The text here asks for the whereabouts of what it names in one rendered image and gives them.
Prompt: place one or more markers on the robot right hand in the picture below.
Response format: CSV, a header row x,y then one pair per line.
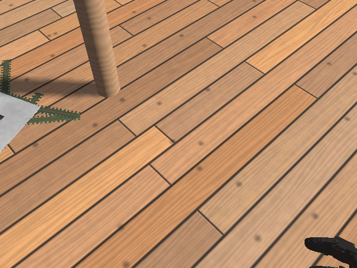
x,y
337,247

